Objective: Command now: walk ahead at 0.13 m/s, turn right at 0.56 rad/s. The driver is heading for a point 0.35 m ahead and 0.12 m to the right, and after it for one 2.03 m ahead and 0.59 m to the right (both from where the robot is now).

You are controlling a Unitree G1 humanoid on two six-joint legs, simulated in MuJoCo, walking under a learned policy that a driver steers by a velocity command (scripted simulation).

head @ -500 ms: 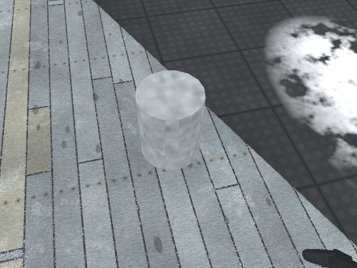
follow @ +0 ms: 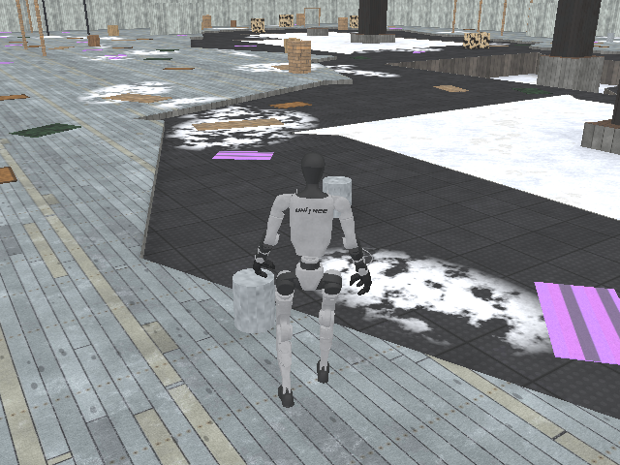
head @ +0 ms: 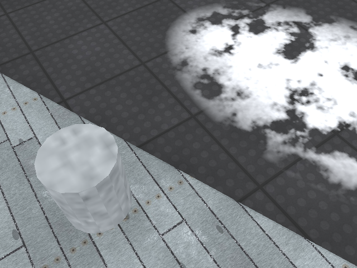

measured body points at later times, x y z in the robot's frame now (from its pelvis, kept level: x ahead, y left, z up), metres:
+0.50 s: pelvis +0.11 +0.04 +0.02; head +0.14 +0.02 +0.47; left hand +0.35 +0.24 -0.06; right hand +0.15 -0.27 -0.08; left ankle +0.16 +0.16 -0.71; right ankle +0.12 -0.07 -0.72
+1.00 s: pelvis +0.14 +0.05 +0.03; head +0.17 +0.03 +0.48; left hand +0.39 +0.19 -0.09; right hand +0.09 -0.27 -0.05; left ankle +0.16 +0.16 -0.72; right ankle +0.06 -0.05 -0.69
